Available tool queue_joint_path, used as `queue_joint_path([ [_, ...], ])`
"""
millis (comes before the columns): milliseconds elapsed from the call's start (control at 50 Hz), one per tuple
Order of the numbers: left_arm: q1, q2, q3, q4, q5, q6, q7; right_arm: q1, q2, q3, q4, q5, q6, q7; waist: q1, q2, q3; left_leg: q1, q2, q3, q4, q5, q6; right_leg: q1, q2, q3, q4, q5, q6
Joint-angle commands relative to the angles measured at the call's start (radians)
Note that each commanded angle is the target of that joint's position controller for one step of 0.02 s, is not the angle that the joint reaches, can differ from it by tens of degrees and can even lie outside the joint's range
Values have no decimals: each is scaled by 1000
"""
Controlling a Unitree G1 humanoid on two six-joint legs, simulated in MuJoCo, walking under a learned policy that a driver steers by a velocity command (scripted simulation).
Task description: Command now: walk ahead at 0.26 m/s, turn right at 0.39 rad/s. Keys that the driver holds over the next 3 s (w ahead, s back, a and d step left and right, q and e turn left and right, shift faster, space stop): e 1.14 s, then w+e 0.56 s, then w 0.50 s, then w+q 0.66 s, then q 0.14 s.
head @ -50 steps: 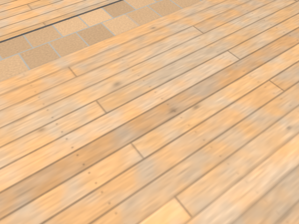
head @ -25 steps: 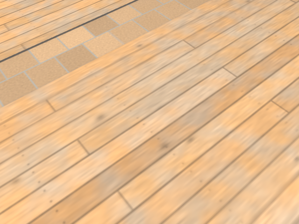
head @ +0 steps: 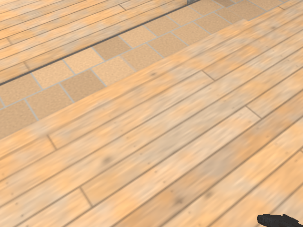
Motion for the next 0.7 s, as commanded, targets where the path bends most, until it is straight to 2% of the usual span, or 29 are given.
queue_joint_path([
  [20, 119, -3, -18, -101, -1, -21, 4, 340, -283, -66, 10, -16, 9, -14, -120, 313, -507, 913, 478, -498, 54, 707, 284, -560, 71, 51, 734, -310, 15],
  [40, 90, 116, 14, -88, -20, -16, 5, 303, -205, -49, -17, -5, 25, -15, -138, 189, -488, 803, 412, -465, -3, 506, 258, -587, 1, 119, 823, -259, 21],
  [60, -2, 147, 27, -116, -31, -3, 9, 233, -157, -34, -30, 2, 35, -22, -128, 137, -341, 669, 368, -330, -35, 368, 215, -653, -40, 71, 824, -186, 24],
  [80, -39, 132, 30, -122, -26, 15, 17, 173, -136, -26, -31, 3, 41, -27, -102, 84, -238, 513, 322, -250, -81, 277, 195, -639, -79, 45, 793, -122, 34],
  [100, -41, 123, 38, -124, -16, 39, 25, 124, -118, -21, -32, -3, 46, -28, -74, 86, -172, 368, 294, -185, -129, 176, 186, -588, -107, 39, 759, -74, 39],
  [140, -18, 81, 40, -139, -12, 75, 29, 69, -125, -25, -31, -27, 47, -28, -37, 122, -113, 182, 262, -88, -218, 60, 196, -478, -109, 7, 733, 6, 41],
  [160, -23, 72, 41, -153, -11, 82, 31, 58, -132, -27, -28, -28, 46, -31, -30, 123, -97, 159, 263, -55, -241, 44, 206, -475, -111, -1, 699, 31, 42],
  [200, -64, 79, 46, -185, -6, 87, 29, 63, -149, -33, -18, -22, 45, -43, -35, 111, -97, 184, 280, -18, -257, 56, 219, -493, -123, 0, 611, 95, 39],
  [260, -134, 86, 45, -224, -2, 86, 12, 53, -173, -40, -15, -9, 59, -60, -50, 93, -117, 225, 288, 43, -262, 33, 212, -455, -131, -17, 462, 186, 32],
  [320, -193, 98, 47, -257, -4, 92, -7, 57, -200, -48, -10, 2, 81, -64, -66, 94, -109, 260, 299, 80, -248, -5, 194, -407, -113, -55, 349, 189, 21],
  [380, -225, 113, 54, -289, -4, 103, -25, 73, -223, -57, -3, 21, 101, -58, -70, 103, -98, 329, 324, 81, -193, -28, 163, -376, -96, -80, 235, 140, -6],
  [420, -188, 112, 59, -284, 0, 103, -32, 70, -221, -59, 3, 38, 113, -57, -41, 90, -102, 333, 302, 111, -101, -58, 106, -276, -61, -117, 67, 226, -44],
  [440, -155, 141, 71, -275, 7, 101, -25, 124, -193, -55, 25, 37, 119, -53, -38, 41, -107, 295, 258, 144, -5, -119, 49, -188, -45, -87, -24, 324, -77],
  [460, -116, 245, 100, -278, 11, 96, -8, 143, -141, -43, 19, 10, 122, -45, -54, -185, -102, 126, 148, 243, 264, -298, -41, -61, -204, 153, -118, 650, -145],
  [480, -123, 338, 109, -304, 22, 90, 1, 89, -112, -33, -42, -19, 117, -42, -73, -383, -94, -188, -7, 205, 530, -688, -116, 51, -397, 458, -120, 866, -330],
  [500, -98, 293, 98, -309, 40, 64, -10, 13, -148, -43, -56, -10, 110, -44, -11, -236, -174, -215, -16, 25, 685, -696, -100, 28, -397, 465, -137, 798, -375],
  [520, -134, 274, 90, -313, 38, 42, -12, 1, -160, -48, -59, 15, 110, -46, -35, -177, -160, -233, -5, -15, 718, -612, -77, 19, -344, 383, -142, 748, -327],
  [540, -197, 253, 86, -324, 19, 33, -7, 32, -159, -51, -37, 19, 113, -56, -69, -127, -149, -235, 12, -35, 700, -524, -66, -1, -299, 321, -134, 684, -267],
  [560, -241, 218, 74, -336, 2, 35, -2, 40, -178, -58, -27, 8, 116, -65, -81, -124, -140, -224, 21, -47, 675, -473, -64, -29, -283, 297, -136, 658, -237],
  [600, -260, 199, 63, -347, 6, 41, 9, 59, -176, -62, -25, 4, 115, -65, -101, -137, -155, -150, -3, -45, 673, -401, -67, -84, -247, 268, -142, 661, -230],
  [640, -243, 203, 63, -349, 6, 42, 15, 61, -157, -58, -27, 12, 112, -64, -96, -130, -157, -141, -19, -50, 590, -361, -72, -71, -232, 268, -142, 637, -228],
  [700, -232, 220, 68, -353, 1, 49, 24, 34, -136, -49, -38, 12, 110, -61, -78, -144, -145, -109, -35, -63, 435, -342, -89, -70, -221, 299, -140, 546, -229],
])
